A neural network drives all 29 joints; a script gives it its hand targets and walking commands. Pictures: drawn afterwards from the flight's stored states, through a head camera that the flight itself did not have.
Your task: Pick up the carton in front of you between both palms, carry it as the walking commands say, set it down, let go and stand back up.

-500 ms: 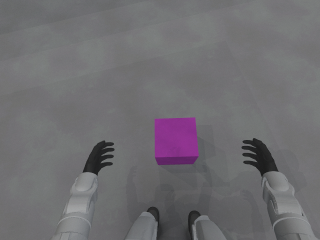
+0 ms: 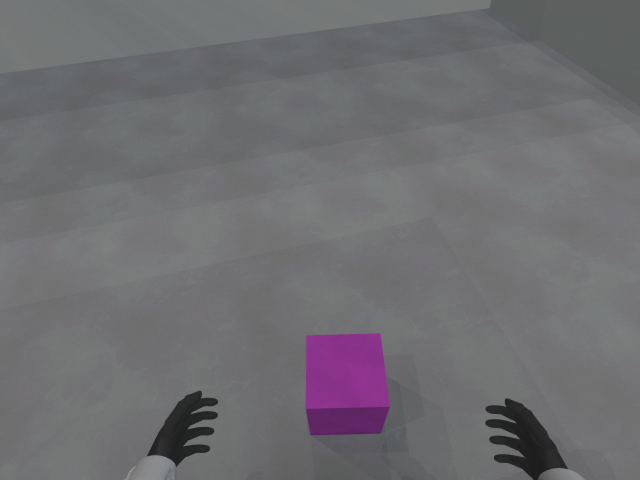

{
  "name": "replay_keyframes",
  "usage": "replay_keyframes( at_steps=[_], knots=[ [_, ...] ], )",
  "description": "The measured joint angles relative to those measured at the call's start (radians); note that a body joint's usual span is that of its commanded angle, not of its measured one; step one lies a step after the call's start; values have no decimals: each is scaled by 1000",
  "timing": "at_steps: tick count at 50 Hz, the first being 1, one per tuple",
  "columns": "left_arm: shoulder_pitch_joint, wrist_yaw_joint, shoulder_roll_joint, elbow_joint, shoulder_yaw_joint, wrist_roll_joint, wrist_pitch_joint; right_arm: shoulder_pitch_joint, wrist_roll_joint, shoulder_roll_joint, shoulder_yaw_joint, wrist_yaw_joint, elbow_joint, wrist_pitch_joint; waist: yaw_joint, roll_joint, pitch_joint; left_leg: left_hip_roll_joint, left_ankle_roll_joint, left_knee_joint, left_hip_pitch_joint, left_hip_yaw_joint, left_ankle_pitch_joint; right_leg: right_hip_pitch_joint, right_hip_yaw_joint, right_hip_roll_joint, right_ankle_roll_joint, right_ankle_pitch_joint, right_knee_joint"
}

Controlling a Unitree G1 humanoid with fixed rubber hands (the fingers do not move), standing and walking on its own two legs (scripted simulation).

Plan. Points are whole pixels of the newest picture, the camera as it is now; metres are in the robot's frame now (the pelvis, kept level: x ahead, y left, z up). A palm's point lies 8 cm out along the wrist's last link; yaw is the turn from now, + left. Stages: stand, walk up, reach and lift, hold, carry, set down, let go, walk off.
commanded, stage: let go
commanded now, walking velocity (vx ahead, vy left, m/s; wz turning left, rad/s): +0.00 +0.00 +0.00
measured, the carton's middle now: (344, 385) +0.47 -0.01 -0.65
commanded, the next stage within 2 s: stand in 0.22 s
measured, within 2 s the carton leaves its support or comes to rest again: neither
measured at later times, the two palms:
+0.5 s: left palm (127, 469) +0.15 +0.29 -0.09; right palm out of the picture +0.15 -0.28 -0.08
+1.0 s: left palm out of the picture +0.14 +0.30 -0.10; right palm out of the picture +0.13 -0.29 -0.09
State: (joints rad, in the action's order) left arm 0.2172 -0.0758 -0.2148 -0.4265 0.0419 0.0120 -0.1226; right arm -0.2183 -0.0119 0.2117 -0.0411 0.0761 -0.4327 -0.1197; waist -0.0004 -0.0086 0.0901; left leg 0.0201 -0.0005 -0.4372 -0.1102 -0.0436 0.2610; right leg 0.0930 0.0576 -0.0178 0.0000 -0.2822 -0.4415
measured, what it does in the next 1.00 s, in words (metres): stands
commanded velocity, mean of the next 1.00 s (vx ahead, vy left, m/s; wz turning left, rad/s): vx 0.00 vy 0.00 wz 0.00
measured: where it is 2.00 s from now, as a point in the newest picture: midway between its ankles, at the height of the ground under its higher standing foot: outside the picture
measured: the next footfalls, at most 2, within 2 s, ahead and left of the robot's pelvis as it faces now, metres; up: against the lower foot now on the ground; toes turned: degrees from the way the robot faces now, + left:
none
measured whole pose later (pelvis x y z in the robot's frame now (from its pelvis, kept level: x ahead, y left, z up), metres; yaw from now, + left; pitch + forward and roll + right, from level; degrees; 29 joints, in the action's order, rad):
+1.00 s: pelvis +0.02 +0.01 +0.00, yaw +0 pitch -1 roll +0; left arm 0.17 0.02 -0.35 -0.82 0.03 0.03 -0.01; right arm -0.17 -0.03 0.35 -0.03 -0.02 -0.82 0.00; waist 0.00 -0.01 0.02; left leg 0.02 0.01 -0.46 -0.15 -0.04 0.29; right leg 0.13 0.06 -0.01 -0.01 -0.30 -0.44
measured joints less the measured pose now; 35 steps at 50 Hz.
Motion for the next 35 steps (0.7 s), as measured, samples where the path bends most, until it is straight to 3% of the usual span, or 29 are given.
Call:
replay_keyframes(
  at_steps=[11,16,24,35],
  knots=[
    [2,16,4,28,-3,20,-53,1,-3,-7,-2,-9,-1,-7,-1,3,21,3,3,-10,24,-1,9,-28,-2,3,-2,-9,-6],
    [-16,75,-52,-92,-5,22,23,16,-26,43,6,-65,-137,49,1,3,-56,1,1,-72,-73,-3,38,64,-5,-2,-6,-30,-54],
    [-20,84,-113,-230,8,25,81,22,-31,116,-9,-82,-238,88,-1,-3,-80,-2,5,-89,-104,-1,55,90,-2,-5,-6,-39,-59],
    [-39,96,-122,-310,-10,22,106,43,-25,124,4,-97,-302,108,-3,-4,-81,2,10,-69,-79,4,56,66,2,0,-9,-41,-41]
  ],
)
